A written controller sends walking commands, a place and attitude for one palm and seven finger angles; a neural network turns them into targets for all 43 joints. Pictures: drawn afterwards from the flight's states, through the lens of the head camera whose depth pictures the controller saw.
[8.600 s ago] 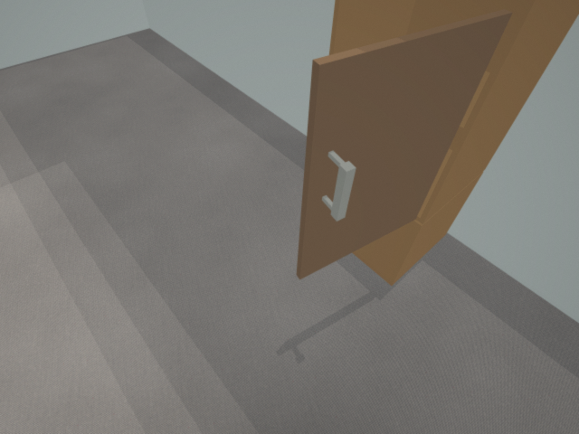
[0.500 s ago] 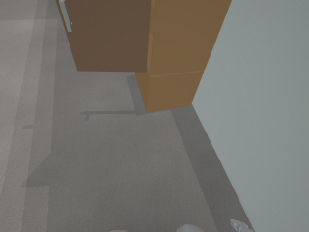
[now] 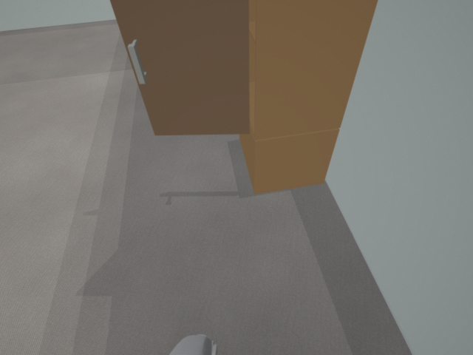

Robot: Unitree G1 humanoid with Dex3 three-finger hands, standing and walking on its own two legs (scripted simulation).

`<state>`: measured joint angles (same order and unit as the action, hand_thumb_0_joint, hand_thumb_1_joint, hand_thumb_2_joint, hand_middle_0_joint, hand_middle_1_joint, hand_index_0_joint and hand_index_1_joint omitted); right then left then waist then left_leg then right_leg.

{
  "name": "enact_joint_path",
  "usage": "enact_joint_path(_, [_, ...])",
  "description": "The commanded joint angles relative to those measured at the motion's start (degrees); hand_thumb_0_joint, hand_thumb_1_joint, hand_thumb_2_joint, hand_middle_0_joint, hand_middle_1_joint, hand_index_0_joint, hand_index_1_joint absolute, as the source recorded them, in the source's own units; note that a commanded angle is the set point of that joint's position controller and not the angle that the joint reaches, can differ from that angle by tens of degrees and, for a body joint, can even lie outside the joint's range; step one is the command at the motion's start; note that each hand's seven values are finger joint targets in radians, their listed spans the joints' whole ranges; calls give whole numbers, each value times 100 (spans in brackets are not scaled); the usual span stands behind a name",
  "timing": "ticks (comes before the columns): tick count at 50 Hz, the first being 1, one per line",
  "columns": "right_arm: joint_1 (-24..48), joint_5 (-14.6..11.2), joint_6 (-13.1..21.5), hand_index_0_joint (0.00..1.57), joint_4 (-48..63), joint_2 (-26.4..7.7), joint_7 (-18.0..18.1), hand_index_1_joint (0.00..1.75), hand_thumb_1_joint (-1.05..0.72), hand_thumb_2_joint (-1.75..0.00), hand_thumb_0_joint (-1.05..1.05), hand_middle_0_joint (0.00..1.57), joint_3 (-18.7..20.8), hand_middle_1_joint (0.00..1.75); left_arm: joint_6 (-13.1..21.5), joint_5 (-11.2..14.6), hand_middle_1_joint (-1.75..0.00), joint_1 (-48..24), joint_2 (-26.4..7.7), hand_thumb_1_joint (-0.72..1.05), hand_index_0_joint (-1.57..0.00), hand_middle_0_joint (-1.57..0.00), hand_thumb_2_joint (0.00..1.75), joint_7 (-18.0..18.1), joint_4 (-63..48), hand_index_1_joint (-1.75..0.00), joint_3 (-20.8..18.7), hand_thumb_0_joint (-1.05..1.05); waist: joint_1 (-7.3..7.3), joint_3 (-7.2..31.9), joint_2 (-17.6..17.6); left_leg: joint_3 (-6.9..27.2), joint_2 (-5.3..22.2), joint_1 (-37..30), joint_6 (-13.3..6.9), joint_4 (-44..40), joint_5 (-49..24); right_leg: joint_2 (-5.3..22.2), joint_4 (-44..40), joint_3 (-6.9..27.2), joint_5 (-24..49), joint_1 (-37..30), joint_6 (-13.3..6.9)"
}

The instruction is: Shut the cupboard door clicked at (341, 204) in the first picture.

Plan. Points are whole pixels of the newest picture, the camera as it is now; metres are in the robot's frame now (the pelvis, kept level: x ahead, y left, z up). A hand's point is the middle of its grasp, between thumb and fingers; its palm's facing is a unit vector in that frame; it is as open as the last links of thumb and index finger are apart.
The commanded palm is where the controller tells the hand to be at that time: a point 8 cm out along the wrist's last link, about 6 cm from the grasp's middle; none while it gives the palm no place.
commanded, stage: take the last steps up to it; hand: left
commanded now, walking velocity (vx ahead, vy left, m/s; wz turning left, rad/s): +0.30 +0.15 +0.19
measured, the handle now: (138, 61) +1.01 +0.39 +0.00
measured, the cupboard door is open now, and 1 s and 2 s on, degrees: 79 79 79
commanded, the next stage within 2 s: come to a stop and stand still in 1.38 s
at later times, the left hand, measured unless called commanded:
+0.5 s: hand out of the picture +0.09 +0.30 -0.19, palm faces +0.16 -0.97 -0.18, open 7.4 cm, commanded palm none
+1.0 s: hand (138, 241) +0.40 +0.28 -0.17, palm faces +0.05 -0.98 -0.19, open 7.3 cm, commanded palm none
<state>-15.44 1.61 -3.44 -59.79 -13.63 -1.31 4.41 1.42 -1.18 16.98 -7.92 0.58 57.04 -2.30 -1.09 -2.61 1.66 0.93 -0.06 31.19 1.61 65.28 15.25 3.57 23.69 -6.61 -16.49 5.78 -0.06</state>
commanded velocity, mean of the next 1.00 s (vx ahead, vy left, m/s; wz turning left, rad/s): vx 0.30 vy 0.05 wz -0.03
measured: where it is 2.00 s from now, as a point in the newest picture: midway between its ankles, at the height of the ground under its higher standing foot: (215, 286)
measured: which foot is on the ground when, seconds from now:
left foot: up 0.00-0.32, down 0.34-0.90, up 0.92-1.00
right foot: down 0.00-0.34, up 0.36-0.86, down 0.88-1.00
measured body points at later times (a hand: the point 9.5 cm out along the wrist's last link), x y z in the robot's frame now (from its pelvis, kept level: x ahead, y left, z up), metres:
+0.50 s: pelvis +0.14 +0.12 -0.01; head +0.17 +0.14 +0.44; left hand +0.08 +0.35 -0.18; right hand +0.26 -0.10 -0.15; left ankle +0.15 +0.21 -0.74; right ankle +0.09 -0.01 -0.65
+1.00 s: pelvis +0.31 +0.10 -0.01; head +0.35 +0.09 +0.44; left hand +0.40 +0.33 -0.15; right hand +0.24 -0.11 -0.17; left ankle +0.22 +0.23 -0.66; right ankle +0.35 +0.02 -0.74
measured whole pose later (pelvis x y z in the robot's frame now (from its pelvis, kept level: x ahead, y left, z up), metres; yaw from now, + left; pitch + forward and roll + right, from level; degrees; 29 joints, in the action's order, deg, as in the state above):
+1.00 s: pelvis +0.31 +0.10 -0.01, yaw +2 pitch -1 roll +1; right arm -22.5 0.7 0.6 -66.0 -8.2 0.5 1.8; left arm 3.6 -0.4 8.9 -7.9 0.4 56.2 -3.1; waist -2.0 -6.1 1.1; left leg -3.1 2.9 20.1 -0.5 65.2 23.6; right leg 1.7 31.7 -8.0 -14.6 15.8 -2.9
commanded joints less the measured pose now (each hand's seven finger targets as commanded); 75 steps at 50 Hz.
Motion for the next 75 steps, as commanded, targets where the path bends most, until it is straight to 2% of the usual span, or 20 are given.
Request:
enact_joint_path(1, [451,-9,157,20,429,-148,-82,30,-90,-90,0,20,64,30,267,15,-30,418,-899,90,-20,-20,90,69,-82,-30,-221,0,206,-415,-867,63,369,996,151,120,-534,1554,-1533,887,103,-165,-350])
enact_joint_path(11, [1359,-54,346,20,706,112,-172,30,-90,-90,0,20,-134,30,268,-99,-30,1096,-1016,90,-20,-20,90,60,444,-30,-202,0,497,-575,-1405,-694,331,184,-8,-2451,-77,1704,-1016,191,1677,-423,-444])
enact_joint_path(13, [1045,-66,438,20,625,69,-152,30,-90,-90,0,20,-136,30,241,-98,-30,941,-1108,90,-20,-20,90,60,451,-30,-236,0,335,-401,-1440,-827,152,-646,-155,-2986,111,1714,-600,98,2169,-253,-409])
enact_joint_path(15, [-210,-29,525,20,225,-265,-63,30,-90,-90,0,20,-50,30,209,-60,-30,817,-1087,90,-20,-20,90,38,453,-30,-219,0,-240,269,-863,-1016,-102,-2710,-260,-3802,-227,1290,997,-355,2521,438,-176])
enact_joint_path(17, [-1709,5,580,20,-71,-1387,149,30,-90,-90,0,20,242,30,162,49,-30,888,-486,90,-20,-20,90,-23,139,-30,-96,0,-728,1572,1700,2085,2111,-4794,-1071,-4442,-920,16,4092,-414,-1916,2644,189])
enact_joint_path(20, [-693,-20,607,20,168,-900,256,30,-90,-90,0,20,73,30,136,14,-30,30,-439,90,-20,-20,90,5,-27,-30,-93,0,-333,624,678,1544,2170,-3159,-1247,-4979,-439,496,5397,475,-984,3176,-87])
enact_joint_path(26, [-433,-36,811,20,132,-149,294,30,-90,-90,0,20,-113,30,-63,-37,-30,299,-283,90,-20,-20,90,-91,155,-30,-144,0,227,8,348,76,1625,-2361,-1144,-5414,-2019,489,4443,557,162,2833,57])
enact_joint_path(39, [-1160,47,732,20,-225,-271,276,30,-90,-90,0,20,-156,30,-38,-24,-30,-1396,-375,90,-20,-20,90,-172,-637,-30,-90,0,-83,-459,190,-318,1606,-2909,-1102,-5158,-2487,117,1595,101,378,2371,-139])
enact_joint_path(42, [-1111,-2,710,20,-298,-347,275,30,-90,-90,0,20,-172,30,77,-29,-30,-352,-566,90,-20,-20,90,-154,-329,-30,-149,0,402,141,-92,-611,1252,-2702,-827,-3731,-3432,-269,698,-158,591,616,-317])
enact_joint_path(43, [-984,-72,734,20,-249,-279,249,30,-90,-90,0,20,-177,30,147,-47,-30,478,-853,90,-20,-20,90,-117,-51,-30,-251,0,752,629,-345,-815,929,-1830,-606,-2605,-2933,108,566,406,927,-871,-535])
enact_joint_path(44, [-1082,-157,769,20,-122,-30,210,30,-90,-90,0,20,-189,30,205,-54,-30,1293,-1428,90,-20,-20,90,-58,188,-30,-406,0,934,1310,-1549,-1194,122,-299,-288,-909,-326,1695,131,2591,1645,-2368,-1210])
enact_joint_path(45, [-829,-159,728,20,9,-152,209,30,-90,-90,0,20,-175,30,190,64,-30,1408,-1624,90,-20,-20,90,-16,241,-30,-411,0,905,1258,-1443,-654,-60,213,-228,563,1908,2435,-482,3454,2287,-2130,-1700])
enact_joint_path(48, [-288,-83,607,20,18,167,180,30,-90,-90,0,20,-136,30,203,71,-30,167,-950,90,-20,-20,90,61,-5,-30,-240,0,376,25,-458,32,622,346,-207,541,693,1792,-938,2012,1364,-133,-1162])
enact_joint_path(51, [-742,-18,456,20,-188,419,125,30,-90,-90,0,20,-160,30,279,24,-30,-84,-586,90,-20,-20,90,39,52,-30,-132,0,-9,-42,-870,-222,653,-352,-78,-306,139,1219,-1321,895,982,760,-808])
enact_joint_path(59, [213,-34,574,20,172,376,12,30,-90,-90,0,20,-132,30,328,-28,-30,276,-911,90,-20,-20,90,-37,355,-30,-232,0,225,-149,-864,-568,416,-552,-23,-2722,-80,1285,-1183,872,782,250,-935])
enact_joint_path(63, [-318,-18,688,20,6,59,72,30,-90,-90,0,20,-91,30,225,1,-30,244,-823,90,-20,-20,90,-38,450,-30,-202,0,-138,-111,-533,-727,122,-2384,-115,-3890,-480,933,-102,527,741,1077,-607])
enact_joint_path(65, [-1431,71,722,20,-187,-877,186,30,-90,-90,0,20,119,30,208,55,-30,405,-380,90,-20,-20,90,-64,292,-30,-102,0,-463,618,1679,1657,2006,-3844,-934,-4581,-993,-172,2695,-333,-1364,2451,-144])
enact_joint_path(66, [-1525,52,640,20,-165,-911,254,30,-90,-90,0,20,85,30,204,32,-30,114,-438,90,-20,-20,90,-26,114,-30,-69,0,-509,565,1327,2032,2426,-3666,-1354,-4898,-1293,-169,3789,121,-1831,2767,-168])
enact_joint_path(71, [-320,-17,731,20,150,-224,320,30,-90,-90,0,20,-182,30,56,-40,-30,177,-312,90,-20,-20,90,-90,263,-30,-84,0,113,-68,617,588,1734,-1994,-1132,-5301,-1355,311,4119,544,-502,2441,-67])
enact_joint_path(75, [-255,-14,729,20,151,-103,334,30,-90,-90,0,20,-188,30,-34,-20,-30,84,-180,90,-20,-20,90,-62,177,-30,-52,0,190,-11,221,62,1531,-1734,-1184,-5191,-2266,263,2788,412,-262,1847,21])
